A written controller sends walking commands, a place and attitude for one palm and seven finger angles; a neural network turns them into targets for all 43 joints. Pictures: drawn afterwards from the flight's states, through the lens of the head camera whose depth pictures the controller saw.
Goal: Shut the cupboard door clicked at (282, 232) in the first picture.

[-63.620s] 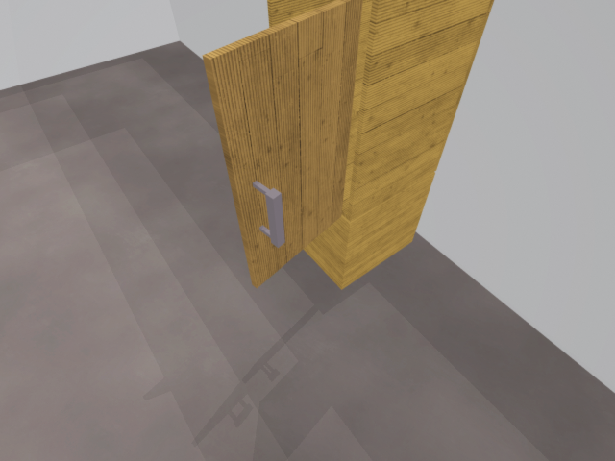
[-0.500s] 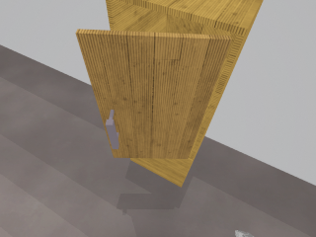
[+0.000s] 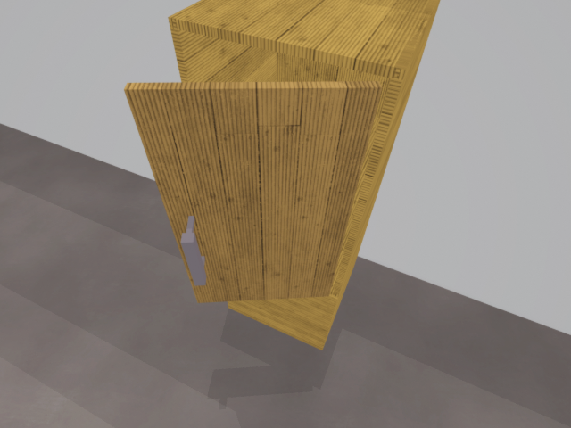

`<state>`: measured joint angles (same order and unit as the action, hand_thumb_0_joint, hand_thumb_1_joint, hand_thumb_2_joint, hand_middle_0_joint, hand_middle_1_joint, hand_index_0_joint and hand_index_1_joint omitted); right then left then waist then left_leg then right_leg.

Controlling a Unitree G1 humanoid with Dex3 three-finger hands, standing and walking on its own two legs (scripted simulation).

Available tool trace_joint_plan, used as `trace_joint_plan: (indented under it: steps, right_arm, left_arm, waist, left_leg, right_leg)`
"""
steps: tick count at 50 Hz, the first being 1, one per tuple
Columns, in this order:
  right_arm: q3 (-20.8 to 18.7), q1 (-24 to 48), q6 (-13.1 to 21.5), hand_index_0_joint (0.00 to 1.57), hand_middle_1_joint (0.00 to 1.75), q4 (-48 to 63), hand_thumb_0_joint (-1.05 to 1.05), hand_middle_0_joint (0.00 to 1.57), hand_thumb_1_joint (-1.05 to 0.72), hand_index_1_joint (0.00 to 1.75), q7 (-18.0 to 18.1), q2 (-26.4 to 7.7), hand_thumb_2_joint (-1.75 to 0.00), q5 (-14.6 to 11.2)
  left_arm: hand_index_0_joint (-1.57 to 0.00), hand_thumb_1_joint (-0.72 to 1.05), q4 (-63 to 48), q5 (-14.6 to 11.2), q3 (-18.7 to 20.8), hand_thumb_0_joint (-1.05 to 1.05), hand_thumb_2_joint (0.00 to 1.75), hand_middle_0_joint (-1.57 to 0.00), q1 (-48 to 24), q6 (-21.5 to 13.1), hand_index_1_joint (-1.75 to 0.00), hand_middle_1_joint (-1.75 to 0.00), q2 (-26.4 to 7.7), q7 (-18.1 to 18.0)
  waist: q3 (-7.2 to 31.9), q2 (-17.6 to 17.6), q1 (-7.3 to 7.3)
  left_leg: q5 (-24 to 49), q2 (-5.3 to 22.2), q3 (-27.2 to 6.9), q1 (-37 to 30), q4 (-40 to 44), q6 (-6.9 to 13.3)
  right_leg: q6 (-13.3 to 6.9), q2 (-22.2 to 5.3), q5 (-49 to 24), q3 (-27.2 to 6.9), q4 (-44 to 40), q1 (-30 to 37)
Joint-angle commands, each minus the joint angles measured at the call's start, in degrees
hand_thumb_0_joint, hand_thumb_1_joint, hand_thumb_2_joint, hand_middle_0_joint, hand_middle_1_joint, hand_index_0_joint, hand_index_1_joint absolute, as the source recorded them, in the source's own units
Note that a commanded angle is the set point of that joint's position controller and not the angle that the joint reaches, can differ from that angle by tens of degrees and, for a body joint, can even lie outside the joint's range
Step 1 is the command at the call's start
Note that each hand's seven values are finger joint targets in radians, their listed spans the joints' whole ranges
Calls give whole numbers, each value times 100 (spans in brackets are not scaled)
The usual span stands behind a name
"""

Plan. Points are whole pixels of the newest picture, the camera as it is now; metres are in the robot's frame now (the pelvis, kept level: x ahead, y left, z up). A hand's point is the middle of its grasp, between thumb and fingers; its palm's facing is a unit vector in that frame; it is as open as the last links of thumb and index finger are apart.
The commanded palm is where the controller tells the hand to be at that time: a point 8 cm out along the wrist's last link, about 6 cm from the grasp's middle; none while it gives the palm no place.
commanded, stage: look again from close up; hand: left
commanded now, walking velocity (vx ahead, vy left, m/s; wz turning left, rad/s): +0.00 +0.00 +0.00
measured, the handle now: (195, 251) +0.44 +0.20 -0.08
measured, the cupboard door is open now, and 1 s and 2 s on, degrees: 28 28 28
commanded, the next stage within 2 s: raise the hand and make a fist in 0.52 s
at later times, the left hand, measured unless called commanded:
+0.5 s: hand out of the picture +0.00 +0.19 -0.18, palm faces +0.00 -0.98 -0.22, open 7.4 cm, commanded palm none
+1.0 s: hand out of the picture +0.13 +0.18 -0.09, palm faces +0.10 -0.99 +0.02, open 6.4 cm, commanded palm +0.09 +0.24 -0.08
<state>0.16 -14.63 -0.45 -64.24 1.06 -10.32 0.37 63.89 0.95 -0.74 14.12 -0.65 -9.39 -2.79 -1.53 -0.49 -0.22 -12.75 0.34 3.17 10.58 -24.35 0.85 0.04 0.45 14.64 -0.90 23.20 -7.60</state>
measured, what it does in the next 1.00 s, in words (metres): lowers itself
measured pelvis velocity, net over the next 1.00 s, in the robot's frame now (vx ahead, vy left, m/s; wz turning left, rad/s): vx -0.05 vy -0.01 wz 0.04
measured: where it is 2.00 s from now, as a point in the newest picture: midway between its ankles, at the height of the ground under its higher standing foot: outside the picture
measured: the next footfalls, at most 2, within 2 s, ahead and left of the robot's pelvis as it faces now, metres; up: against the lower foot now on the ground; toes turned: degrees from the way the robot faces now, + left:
none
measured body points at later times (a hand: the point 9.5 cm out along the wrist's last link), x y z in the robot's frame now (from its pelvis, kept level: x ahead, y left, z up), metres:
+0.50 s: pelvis -0.02 +0.01 +0.00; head -0.02 +0.01 +0.45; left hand +0.00 +0.24 -0.16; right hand +0.01 -0.22 -0.16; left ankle +0.00 +0.11 -0.74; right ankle -0.02 -0.12 -0.74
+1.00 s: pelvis -0.05 -0.01 -0.12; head +0.00 +0.00 +0.33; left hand +0.12 +0.23 -0.09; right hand +0.20 -0.25 -0.15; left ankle +0.00 +0.10 -0.74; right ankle -0.02 -0.12 -0.74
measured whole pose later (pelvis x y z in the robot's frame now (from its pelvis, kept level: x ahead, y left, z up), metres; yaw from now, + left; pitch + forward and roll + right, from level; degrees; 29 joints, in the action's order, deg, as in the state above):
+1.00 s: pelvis -0.05 -0.01 -0.12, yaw +2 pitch +14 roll +0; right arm -3.6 -8.1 15.6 -29.4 -0.1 -14.5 -0.4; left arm 8.2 -15.6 7.4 24.2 -31.1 -10.0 16.1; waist 9.4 -2.1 1.7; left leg -28.2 0.3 0.3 57.1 -71.8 0.3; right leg -1.4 -0.4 33.8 2.4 73.2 -53.6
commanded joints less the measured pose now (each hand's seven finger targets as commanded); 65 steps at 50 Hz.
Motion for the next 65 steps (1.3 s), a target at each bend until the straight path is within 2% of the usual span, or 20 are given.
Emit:
trace_joint_plan:
  steps: [1, 6, 11, 30, 31, 32, 33, 34, 35, 36, 37, 38, 40, 43, 45, 48, 52, 56, 61, 65]
  right_arm:
    - [-153, -269, 296, 20, 30, 627, 0, 20, -90, 30, 24, -623, -90, 39]
    - [-156, -186, 197, 20, 30, 740, 0, 20, -90, 30, 24, -648, -90, 30]
    - [-169, -190, 162, 20, 30, 733, 0, 20, -90, 30, -23, -734, -90, 56]
    - [-103, 21, 248, 20, 30, 355, 0, 20, -90, 30, -10, -696, -90, 7]
    - [-95, 327, 247, 20, 30, 709, 0, 20, -90, 30, -25, -737, -90, -40]
    - [-402, -181, 1256, 20, 30, 2514, 0, 20, -90, 30, 540, -1865, -90, -89]
    - [-63, 370, 1643, 20, 30, 2560, 0, 20, -90, 30, 551, -940, -90, -283]
    - [-96, 510, 1859, 20, 30, 2524, 0, 20, -90, 30, 487, -883, -90, -277]
    - [-112, 356, 1982, 20, 30, 2390, 0, 20, -90, 30, 368, -892, -90, -322]
    - [-249, 344, 2047, 20, 30, 2627, 0, 20, -90, 30, 268, -1012, -90, -231]
    - [-316, 411, 2096, 20, 30, 2718, 0, 20, -90, 30, 198, -1076, -90, -160]
    - [-361, 511, 2127, 20, 30, 2871, 0, 20, -90, 30, 117, -1019, -90, -88]
    - [-479, 622, 2186, 20, 30, 3187, 0, 20, -90, 30, -94, -925, -90, -7]
    - [-622, 820, 2130, 20, 30, 3658, 0, 20, -90, 30, -259, -1019, -90, 43]
    - [-628, 935, 1994, 20, 30, 4151, 0, 20, -90, 30, -247, -1107, -90, -45]
    - [-559, 973, 1875, 20, 30, 4607, 0, 20, -90, 30, -46, -1071, -90, -155]
    - [-495, 634, 1852, 20, 30, 4490, 0, 20, -90, 30, 158, -955, -90, -116]
    - [-423, 507, 1866, 20, 30, 4111, 0, 20, -90, 30, 279, -955, -90, -60]
    - [-414, 623, 1743, 20, 30, 4156, 0, 20, -90, 30, 349, -946, -90, -205]
    - [-416, 642, 1585, 20, 30, 4263, 0, 20, -90, 30, 342, -818, -90, -205]
  left_arm:
    - [-20, 90, -436, -54, 150, 0, 90, -20, 417, -256, -30, -30, -923, -70]
    - [-20, 90, -541, -41, 103, 0, 90, -20, 259, -110, -30, -30, -767, 3]
    - [-20, 90, -613, -21, 99, 0, 90, -20, 242, -80, -30, -30, -809, 50]
    - [-20, 90, -403, -23, 63, 0, 90, -20, 417, -123, -30, -30, -756, 68]
    - [-20, 90, -231, 60, 76, 0, 90, -20, 864, -160, -30, -30, -693, -144]
    - [-20, 90, -9903, -704, 2659, 0, 90, -20, -4166, -1689, -30, -30, -4148, -185]
    - [-22, 90, -8224, -779, 318, 0, 90, -22, -213, -1258, -32, -32, -1133, -199]
    - [-24, 90, -7523, -1091, -44, 0, 90, -24, 1183, -447, -34, -34, 36, -272]
    - [-25, 90, -6747, -978, 89, 0, 90, -25, 564, -452, -36, -36, -79, -383]
    - [-27, 90, -6560, -1004, 243, 0, 90, -27, 364, -776, -38, -38, -48, -337]
    - [-29, 90, -5829, -994, 435, 0, 90, -29, 716, -1160, -40, -40, -69, -229]
    - [-31, 90, -5320, -1071, 536, 0, 90, -31, 1287, -1661, -42, -42, 116, -27]
    - [-35, 90, -4959, -1284, 815, 0, 90, -35, 2160, -2760, -46, -46, 152, 613]
    - [-40, 90, -5169, -1540, 1155, 0, 90, -40, 2166, -4155, -52, -52, -282, 1722]
    - [-44, 90, -5587, -1670, 1381, 0, 90, -44, 2091, -3928, -56, -56, -618, 2017]
    - [-49, 90, -7079, -1912, 1478, 0, 90, -49, 1394, -3234, -62, -62, -912, 1967]
    - [-57, 90, -8809, -1803, 1352, 0, 90, -57, 668, -3359, -70, -70, -1020, 1500]
    - [-64, 90, -8434, -1732, 1060, 0, 90, -64, 552, -3440, -78, -78, -829, 1654]
    - [-73, 90, -7735, -1969, 1327, 0, 90, -73, 1295, -2564, -88, -88, -922, 2094]
    - [-81, 90, -7889, -1988, 1752, 0, 90, -81, 1508, -2138, -96, -96, -1088, 1820]
  waist:
    - [653, 506, -52]
    - [-232, -36, -39]
    - [-491, -122, -50]
    - [-111, 13, 16]
    - [-288, 15, 187]
    - [2050, 449, -785]
    - [2882, 2115, -24]
    - [2120, 1907, 4]
    - [527, 768, -362]
    - [-337, 422, -384]
    - [-517, -126, -357]
    - [-411, -753, -155]
    - [453, -1023, 319]
    - [1206, -750, 486]
    - [1653, 18, 635]
    - [2129, 483, 531]
    - [2446, 581, 120]
    - [2236, 321, -200]
    - [2609, 106, 125]
    - [2926, -89, 324]
  left_leg:
    - [1315, 510, -496, -158, -165, 52]
    - [302, 483, -648, 319, 122, 103]
    - [-552, 418, -776, 510, 400, 109]
    - [451, 488, -657, 68, 420, 107]
    - [735, 625, -442, 252, -532, -48]
    - [1251, 282, -565, -1432, -337, 106]
    - [1999, 206, -319, -1720, -273, -36]
    - [1850, 380, -589, -967, -53, -355]
    - [511, 251, -795, 237, -95, -262]
    - [-745, 111, -902, 1019, -253, -212]
    - [-1335, 12, -912, 1648, -637, -174]
    - [-1414, -31, -868, 2181, -1136, -181]
    - [-923, -129, -579, 2779, -2139, -253]
    - [-878, -208, -381, 3779, -3347, -227]
    - [-1123, -241, -333, 3910, -3423, -158]
    - [-1476, -209, -380, 4003, -3618, -18]
    - [-1019, -54, -523, 3915, -4194, 103]
    - [-846, 7, -611, 4301, -4673, 117]
    - [-819, -20, -580, 4546, -4583, 85]
    - [-422, -9, -574, 4511, -4453, 62]
  right_leg:
    - [-339, -758, -2103, -463, 307, 65]
    - [-280, -568, -281, -437, 7, -544]
    - [-269, -499, 567, -499, -147, -856]
    - [-142, -596, -502, -433, -217, -523]
    - [-94, -798, -1170, -537, -296, -674]
    - [-109, -223, -1367, 31, 672, -475]
    - [-204, 92, -611, 491, 926, -884]
    - [-156, 86, -101, 744, 1205, -985]
    - [-88, 41, 217, 720, 1218, -1694]
    - [-106, 15, 408, 761, 1039, -2087]
    - [-104, -6, 820, 796, 1176, -2612]
    - [-117, 29, 1174, 880, 1582, -3038]
    - [-204, 27, 1282, 801, 2389, -3468]
    - [-285, -2, 1287, 404, 3473, -4084]
    - [-306, 4, 1449, 275, 3753, -4113]
    - [-242, -22, 1994, -81, 3532, -4120]
    - [-193, 85, 1547, -195, 3606, -4391]
    - [-152, 126, 1159, -106, 3834, -4764]
    - [-94, 37, 1263, -253, 3645, -4175]
    - [20, -73, 437, -283, 3707, -3614]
